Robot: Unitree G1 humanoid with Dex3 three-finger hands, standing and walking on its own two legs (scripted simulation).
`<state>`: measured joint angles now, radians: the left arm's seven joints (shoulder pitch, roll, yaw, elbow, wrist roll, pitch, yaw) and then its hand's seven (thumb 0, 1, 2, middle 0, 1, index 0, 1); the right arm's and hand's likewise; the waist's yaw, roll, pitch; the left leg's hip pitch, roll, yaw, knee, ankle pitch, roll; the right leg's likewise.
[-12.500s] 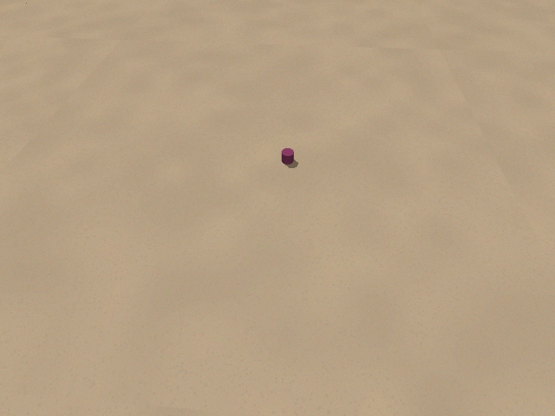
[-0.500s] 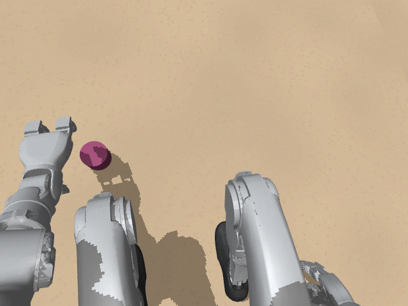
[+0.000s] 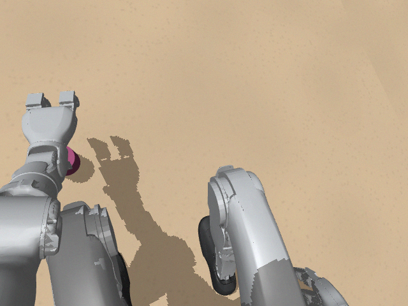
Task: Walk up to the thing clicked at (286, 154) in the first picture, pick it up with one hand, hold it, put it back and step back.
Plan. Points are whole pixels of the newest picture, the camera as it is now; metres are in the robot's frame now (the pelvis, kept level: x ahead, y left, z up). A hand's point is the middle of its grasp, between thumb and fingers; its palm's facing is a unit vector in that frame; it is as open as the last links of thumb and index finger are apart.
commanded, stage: approach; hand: left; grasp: from above
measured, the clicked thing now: (62, 160) +0.45 +0.22 -0.30
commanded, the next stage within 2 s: rest palm in 0.48 s
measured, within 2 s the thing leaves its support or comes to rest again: neither
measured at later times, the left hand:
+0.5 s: hand (43, 172) +0.40 +0.23 -0.20, palm faces -0.52 -0.07 -0.85, open 14.0 cm
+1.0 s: hand (49, 158) +0.44 +0.23 -0.22, palm faces -0.50 -0.09 -0.86, open 14.2 cm
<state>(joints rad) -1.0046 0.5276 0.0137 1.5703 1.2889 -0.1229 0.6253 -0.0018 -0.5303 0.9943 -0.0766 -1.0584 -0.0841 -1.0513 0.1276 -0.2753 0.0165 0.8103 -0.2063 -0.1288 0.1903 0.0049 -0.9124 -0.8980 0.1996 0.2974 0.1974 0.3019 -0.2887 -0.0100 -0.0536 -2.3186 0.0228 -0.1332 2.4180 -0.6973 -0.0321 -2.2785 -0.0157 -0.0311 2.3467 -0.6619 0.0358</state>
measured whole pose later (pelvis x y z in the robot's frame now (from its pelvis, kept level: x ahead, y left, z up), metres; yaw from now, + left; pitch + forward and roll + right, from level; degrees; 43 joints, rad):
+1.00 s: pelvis +0.00 +0.00 -0.01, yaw -1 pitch +32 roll -6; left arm -0.98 0.64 0.08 1.64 1.21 -0.16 0.57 0.00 -0.53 0.99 -0.08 -1.02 -0.07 -1.02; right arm 0.16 -0.29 0.09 0.80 -0.23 -0.15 0.27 0.00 -0.91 -0.90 0.20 0.30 0.20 0.30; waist -0.30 -0.02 0.04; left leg -2.34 0.02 -0.16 2.47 -0.70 -0.04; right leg -2.30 -0.01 -0.05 2.39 -0.65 0.04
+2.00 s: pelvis +0.00 +0.01 -0.03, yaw -6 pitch +27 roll -12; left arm -1.00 0.77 0.05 1.84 1.31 -0.17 0.82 0.00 -0.49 0.95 -0.08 -1.02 -0.08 -1.01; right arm 0.08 -0.33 0.17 0.80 -0.31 -0.33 0.40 0.00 -0.91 -0.90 0.20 0.30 0.19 0.30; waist -0.36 -0.07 0.09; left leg -2.33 0.02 -0.25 2.56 -0.73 -0.03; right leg -2.24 0.02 -0.12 2.39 -0.64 0.07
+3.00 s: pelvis +0.00 +0.01 -0.02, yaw -7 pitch +27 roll -13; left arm -0.99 0.81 -0.01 1.80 1.23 -0.23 0.73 0.00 -0.34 0.84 -0.18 -1.03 -0.20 -1.00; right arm 0.12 -0.35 0.24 0.78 -0.30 -0.35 0.39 0.01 -0.91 -0.90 0.20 0.30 0.19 0.30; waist -0.36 -0.09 0.13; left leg -2.31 0.02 -0.27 2.54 -0.73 -0.03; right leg -2.21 0.03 -0.14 2.36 -0.64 0.07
